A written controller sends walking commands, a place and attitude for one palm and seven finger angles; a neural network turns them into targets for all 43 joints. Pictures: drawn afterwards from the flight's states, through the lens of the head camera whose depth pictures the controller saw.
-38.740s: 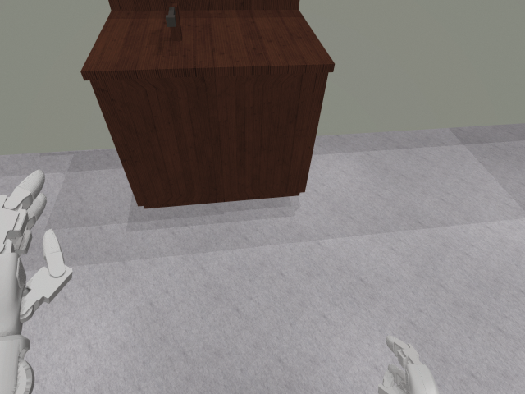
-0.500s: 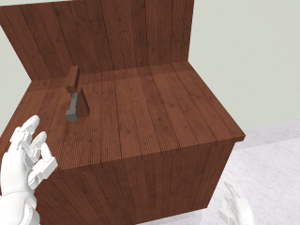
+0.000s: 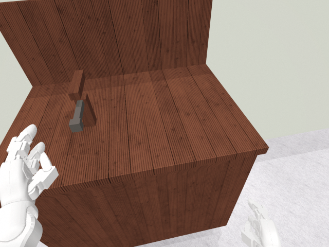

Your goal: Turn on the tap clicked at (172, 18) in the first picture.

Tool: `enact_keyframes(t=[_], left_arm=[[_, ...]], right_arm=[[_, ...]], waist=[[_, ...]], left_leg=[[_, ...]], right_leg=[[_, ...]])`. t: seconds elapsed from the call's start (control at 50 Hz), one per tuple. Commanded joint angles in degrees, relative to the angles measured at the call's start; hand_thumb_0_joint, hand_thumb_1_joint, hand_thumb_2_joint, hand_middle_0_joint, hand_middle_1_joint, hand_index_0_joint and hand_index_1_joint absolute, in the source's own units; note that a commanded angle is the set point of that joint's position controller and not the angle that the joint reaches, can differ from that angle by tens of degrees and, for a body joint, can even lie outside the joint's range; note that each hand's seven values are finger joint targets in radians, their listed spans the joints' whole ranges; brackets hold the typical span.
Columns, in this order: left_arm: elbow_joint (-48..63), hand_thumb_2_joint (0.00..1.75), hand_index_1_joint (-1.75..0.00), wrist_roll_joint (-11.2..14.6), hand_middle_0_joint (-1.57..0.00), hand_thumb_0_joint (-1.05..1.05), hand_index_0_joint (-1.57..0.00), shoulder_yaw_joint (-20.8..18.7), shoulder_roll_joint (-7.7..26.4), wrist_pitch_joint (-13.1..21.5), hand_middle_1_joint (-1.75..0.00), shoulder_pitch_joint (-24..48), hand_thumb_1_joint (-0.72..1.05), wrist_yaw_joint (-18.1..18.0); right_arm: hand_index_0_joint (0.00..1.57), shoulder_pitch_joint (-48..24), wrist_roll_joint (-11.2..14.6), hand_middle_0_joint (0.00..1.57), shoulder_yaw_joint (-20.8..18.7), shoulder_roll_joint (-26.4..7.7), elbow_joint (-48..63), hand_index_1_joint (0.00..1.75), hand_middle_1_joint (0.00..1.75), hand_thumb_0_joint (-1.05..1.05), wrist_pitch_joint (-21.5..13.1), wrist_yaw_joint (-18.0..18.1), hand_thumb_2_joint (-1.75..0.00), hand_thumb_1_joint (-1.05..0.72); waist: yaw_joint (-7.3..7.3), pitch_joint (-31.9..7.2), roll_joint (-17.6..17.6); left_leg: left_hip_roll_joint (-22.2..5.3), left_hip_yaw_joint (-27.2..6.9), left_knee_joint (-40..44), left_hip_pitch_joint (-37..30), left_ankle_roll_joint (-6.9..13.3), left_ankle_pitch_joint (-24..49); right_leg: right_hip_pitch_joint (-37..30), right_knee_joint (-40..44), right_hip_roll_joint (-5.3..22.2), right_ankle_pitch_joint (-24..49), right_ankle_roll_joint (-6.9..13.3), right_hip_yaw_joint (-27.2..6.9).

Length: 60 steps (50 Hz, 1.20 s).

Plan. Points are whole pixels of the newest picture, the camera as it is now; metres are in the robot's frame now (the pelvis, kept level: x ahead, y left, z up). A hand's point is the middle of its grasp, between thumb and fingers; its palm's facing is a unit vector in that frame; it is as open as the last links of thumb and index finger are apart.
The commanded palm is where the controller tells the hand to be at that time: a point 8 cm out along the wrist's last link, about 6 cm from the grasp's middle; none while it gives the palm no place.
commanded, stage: reach beside the lever's end, fingers flat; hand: left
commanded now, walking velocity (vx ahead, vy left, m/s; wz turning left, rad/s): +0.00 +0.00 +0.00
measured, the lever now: (76, 125) +0.37 +0.31 +0.11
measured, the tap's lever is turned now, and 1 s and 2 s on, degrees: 0 0 0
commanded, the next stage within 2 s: push the lever round in 1.96 s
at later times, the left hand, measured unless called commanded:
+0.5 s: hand (55, 157) +0.24 +0.27 +0.15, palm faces +0.53 -0.84 -0.11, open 7.5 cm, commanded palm +0.20 +0.31 +0.15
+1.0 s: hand (52, 147) +0.27 +0.31 +0.13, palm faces +0.55 -0.83 -0.09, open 7.7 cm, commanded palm +0.24 +0.34 +0.13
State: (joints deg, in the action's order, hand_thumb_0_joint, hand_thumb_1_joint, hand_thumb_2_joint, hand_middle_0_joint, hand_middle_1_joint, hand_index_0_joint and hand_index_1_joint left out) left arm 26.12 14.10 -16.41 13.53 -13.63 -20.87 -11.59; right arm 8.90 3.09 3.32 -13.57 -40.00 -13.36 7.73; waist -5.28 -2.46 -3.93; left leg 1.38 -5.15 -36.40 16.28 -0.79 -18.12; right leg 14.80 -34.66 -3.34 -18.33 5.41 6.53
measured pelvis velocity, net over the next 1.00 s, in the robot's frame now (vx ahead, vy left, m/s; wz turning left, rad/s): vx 0.00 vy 0.02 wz -0.02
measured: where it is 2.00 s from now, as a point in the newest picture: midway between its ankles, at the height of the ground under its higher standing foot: outside the picture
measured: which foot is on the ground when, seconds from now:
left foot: down 0.00-1.00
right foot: down 0.00-1.00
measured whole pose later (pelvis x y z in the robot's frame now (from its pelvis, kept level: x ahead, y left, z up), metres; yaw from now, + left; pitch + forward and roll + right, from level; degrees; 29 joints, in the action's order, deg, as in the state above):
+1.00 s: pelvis +0.00 +0.02 +0.00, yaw -1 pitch +0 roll +0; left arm -0.5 12.6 -22.2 16.2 -5.4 -2.9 -8.9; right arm 9.7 2.8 2.0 -14.5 -41.1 -10.6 7.7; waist -3.2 -2.1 -2.6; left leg 2.3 -3.3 -34.3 18.1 0.5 -16.6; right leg 17.3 -33.4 -2.4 -16.7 4.0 4.7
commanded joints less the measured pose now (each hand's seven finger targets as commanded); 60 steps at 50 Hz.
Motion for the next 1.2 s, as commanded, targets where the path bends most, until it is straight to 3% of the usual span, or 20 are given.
enact_keyframes(t=[0.0, 0.04, 0.12, 0.28, 0.34, 0.48, 0.52, 0.6, 0.64, 0.66, 0.72, 0.74, 0.8, 0.84, 0.92, 0.98, 1.0, 1.04, 1.06, 1.18], left_arm=[[11.09, 0.90, -0.30, -0.47, -0.20, 0.00, -0.20, -4.47, 9.77, 5.34, -0.30, 10.50, 0.90, 0.44], [10.53, 0.90, -0.30, -0.73, -0.20, 0.00, -0.20, -5.64, 10.80, 5.26, -0.30, 9.64, 0.90, 0.72], [9.11, 0.90, -0.30, -0.27, -0.20, 0.00, -0.20, -6.55, 10.37, 5.04, -0.30, 7.91, 0.90, 0.73], [5.32, 0.90, -0.28, -0.80, -0.19, 0.00, -0.19, -7.55, 11.28, 6.58, -0.28, 13.88, 0.90, -0.36], [4.82, 0.90, -0.28, -1.20, -0.19, 0.00, -0.19, -7.20, 11.78, 7.59, -0.28, 17.22, 0.90, 0.07], [0.30, 0.90, -0.26, -1.34, -0.19, 0.00, -0.19, -4.74, 10.29, 8.02, -0.26, 21.17, 0.90, 0.75], [-2.77, 0.90, -0.25, -1.12, -0.18, 0.00, -0.18, -6.77, 12.19, 7.59, -0.25, 22.69, 0.90, 0.42], [-5.27, 0.90, -0.24, -1.48, -0.18, 0.00, -0.18, -8.72, 13.91, 7.49, -0.24, 24.12, 0.90, 0.08], [-5.50, 0.90, -0.24, -1.94, -0.18, 0.00, -0.18, -9.89, 15.02, 7.98, -0.24, 25.07, 0.90, 0.08], [-6.10, 0.90, -0.24, -1.74, -0.18, 0.00, -0.18, -9.14, 13.95, 8.36, -0.24, 24.91, 0.90, 0.32], [-7.78, 0.90, -0.23, -1.30, -0.18, 0.00, -0.18, -9.86, 14.46, 9.29, -0.23, 23.65, 0.90, 1.35], [-8.23, 0.90, -0.22, -1.58, -0.18, 0.00, -0.18, -10.39, 15.07, 9.48, -0.22, 24.89, 0.90, 1.40], [-10.61, 0.90, -0.22, -1.14, -0.17, 0.00, -0.17, -9.16, 14.21, 10.37, -0.22, 27.58, 0.90, 2.23], [-10.83, 0.90, -0.21, -1.51, -0.17, 0.00, -0.17, -10.57, 16.23, 11.12, -0.21, 29.93, 0.90, 2.24], [-13.28, 0.90, -0.20, -1.57, -0.17, 0.00, -0.17, -10.42, 16.90, 12.64, -0.20, 31.84, 0.90, 2.70], [-14.69, 0.90, -0.19, -1.93, -0.16, 0.00, -0.16, -8.55, 15.34, 13.91, -0.19, 34.99, 0.90, 2.79], [-16.24, 0.90, -0.19, -1.70, -0.16, 0.00, -0.16, -9.05, 15.88, 14.19, -0.19, 34.99, 0.90, 2.91], [-17.84, 0.90, -0.19, -2.00, -0.16, 0.00, -0.16, -11.54, 18.64, 14.45, -0.19, 35.18, 0.90, 2.97], [-18.14, 0.90, -0.18, -1.91, -0.16, 0.00, -0.16, -10.09, 17.11, 14.48, -0.18, 35.46, 0.90, 3.20], [-24.56, 0.90, -0.17, -1.93, -0.16, 0.00, -0.16, -13.08, 20.95, 14.59, -0.17, 39.59, 0.90, 3.64]], right_arm=[[0.20, -9.26, -0.43, 0.20, -2.12, -5.77, 9.56, 0.30, 0.30, 0.00, -4.32, 0.60, -0.90, -0.90], [0.20, -9.15, -0.30, 0.20, -2.19, -5.82, 9.63, 0.30, 0.30, 0.00, -4.14, 0.47, -0.90, -0.90], [0.20, -8.06, -0.43, 0.20, -2.42, -5.86, 10.08, 0.30, 0.30, 0.00, -3.25, 0.11, -0.90, -0.90], [0.20, -8.09, -0.45, 0.20, -2.58, -5.91, 9.52, 0.30, 0.30, 0.00, -2.29, 0.29, -0.90, -0.90], [0.20, -8.52, -0.28, 0.20, -2.62, -5.99, 9.07, 0.30, 0.30, 0.00, -2.51, 0.51, -0.90, -0.90], [0.20, -8.66, -0.35, 0.20, -2.42, -6.21, 8.75, 0.30, 0.30, 0.00, -2.72, 0.76, -0.90, -0.90], [0.20, -8.64, -0.44, 0.20, -2.57, -6.50, 8.26, 0.30, 0.30, 0.00, -2.34, 0.96, -0.90, -0.90], [0.20, -8.95, -0.53, 0.20, -2.75, -6.35, 8.39, 0.30, 0.30, 0.00, -1.22, 0.78, -0.90, -0.90], [0.20, -8.53, -0.58, 0.20, -2.79, -6.38, 8.28, 0.30, 0.30, 0.00, -0.92, 0.57, -0.90, -0.90], [0.20, -8.16, -0.63, 0.20, -2.78, -6.29, 8.35, 0.30, 0.30, 0.00, -0.85, 0.43, -0.90, -0.90], [0.20, -7.52, -0.57, 0.20, -3.18, -6.64, 8.61, 0.30, 0.30, 0.00, -0.66, 0.18, -0.90, -0.90], [0.20, -7.48, -0.47, 0.20, -3.09, -6.70, 8.34, 0.30, 0.30, 0.00, -0.54, 0.14, -0.90, -0.90], [0.20, -7.07, -0.45, 0.20, -3.32, -7.08, 8.25, 0.30, 0.30, 0.00, -0.63, 0.28, -0.90, -0.90], [0.20, -7.03, -0.45, 0.20, -3.32, -7.21, 7.91, 0.30, 0.30, 0.00, -0.73, 0.46, -0.90, -0.90], [0.20, -6.44, -0.46, 0.20, -3.51, -7.47, 7.69, 0.30, 0.30, 0.00, -0.75, 0.44, -0.90, -0.90], [0.20, -6.33, -0.48, 0.20, -3.41, -7.43, 7.43, 0.30, 0.30, 0.00, -0.93, 0.46, -0.90, -0.90], [0.20, -5.87, -0.56, 0.20, -3.52, -7.73, 7.30, 0.30, 0.30, 0.00, -1.05, 0.43, -0.90, -0.90], [0.20, -5.78, -0.47, 0.20, -3.61, -7.97, 7.14, 0.30, 0.30, 0.00, -0.80, 0.50, -0.90, -0.90], [0.20, -5.65, -0.55, 0.20, -3.60, -7.79, 7.47, 0.30, 0.30, 0.00, -0.73, 0.42, -0.90, -0.90], [0.20, -4.48, -0.39, 0.20, -3.67, -8.27, 7.41, 0.30, 0.30, 0.00, 0.49, 0.41, -0.90, -0.90]], waist=[[0.77, -4.75, 3.23], [0.26, -5.68, 0.60], [-0.06, -6.63, 2.95], [0.99, -4.98, 3.03], [1.40, -5.38, -0.52], [1.81, -4.79, 1.15], [1.83, -4.90, 4.17], [1.23, -7.32, 2.39], [1.14, -8.27, -0.95], [1.42, -8.41, 1.31], [1.24, -9.06, 1.57], [1.32, -8.47, -0.39], [2.34, -7.62, 2.91], [2.34, -8.05, 0.24], [2.56, -9.09, 0.61], [3.17, -8.29, -0.59], [3.19, -8.44, 1.63], [2.60, -9.39, 0.23], [2.72, -10.06, 0.64], [2.99, -9.33, 2.02]], left_leg=[[0.23, 1.04, 3.96, -0.35, 3.12, 7.12], [0.29, 1.35, 4.43, -1.14, 2.95, 9.20], [0.27, 1.67, 4.71, -0.74, 2.76, 11.62], [0.22, 1.55, 5.37, -0.55, 2.73, 9.73], [0.43, 1.68, 5.61, -1.37, 2.76, 8.72], [0.49, 1.04, 6.89, -1.29, 2.62, 6.73], [0.52, 1.15, 6.96, -0.19, 2.79, 5.57], [0.61, 1.74, 6.84, -0.49, 2.59, 8.24], [0.60, 1.81, 6.79, -1.28, 2.36, 10.00], [0.49, 1.64, 6.86, -1.21, 2.30, 10.84], [0.34, 2.13, 6.23, -0.89, 2.37, 12.59], [0.45, 1.99, 6.40, -1.04, 2.30, 12.50], [0.33, 1.92, 6.50, -0.57, 2.47, 10.78], [0.47, 1.95, 6.37, -0.88, 2.53, 10.61], [0.49, 1.64, 6.34, -0.48, 2.41, 9.99], [0.38, 1.29, 6.72, -1.09, 2.27, 8.52], [0.38, 1.14, 6.64, -0.62, 2.41, 8.05], [0.48, 1.16, 6.69, -0.03, 2.34, 8.47], [0.54, 1.42, 6.57, -0.22, 2.39, 8.79], [0.45, 1.31, 6.26, 2.26, 2.56, 7.72]], right_leg=[[-0.73, 9.57, 5.44, 5.42, -5.05, -7.68], [-1.56, 8.55, 5.25, 9.14, -4.70, -6.81], [-2.81, 7.45, 4.87, 13.42, -4.79, -5.90], [-1.12, 8.14, 4.55, 10.18, -4.67, -6.06], [-0.68, 8.50, 4.57, 8.55, -4.35, -6.25], [-0.11, 8.78, 4.24, 6.23, -4.26, -5.72], [-0.32, 9.53, 4.17, 4.50, -4.55, -6.11], [-2.18, 8.84, 4.28, 7.83, -4.35, -6.39], [-2.45, 8.20, 4.19, 10.03, -3.98, -6.08], [-2.71, 7.82, 4.11, 11.40, -4.07, -5.83], [-3.17, 7.42, 3.97, 14.27, -4.13, -5.92], [-2.55, 7.34, 3.98, 14.01, -3.95, -5.71], [-1.42, 7.76, 3.74, 12.12, -4.17, -5.60], [-1.13, 7.67, 3.90, 11.86, -4.05, -5.85], [-1.03, 7.39, 3.80, 11.06, -3.91, -5.91], [0.56, 7.32, 3.58, 9.24, -3.72, -5.50], [0.54, 7.43, 3.48, 8.99, -3.81, -5.44], [-0.28, 7.13, 3.62, 9.35, -3.67, -5.57], [-0.55, 7.02, 3.67, 9.91, -3.80, -5.69], [-0.14, 7.12, 3.51, 9.13, -3.92, -5.83]])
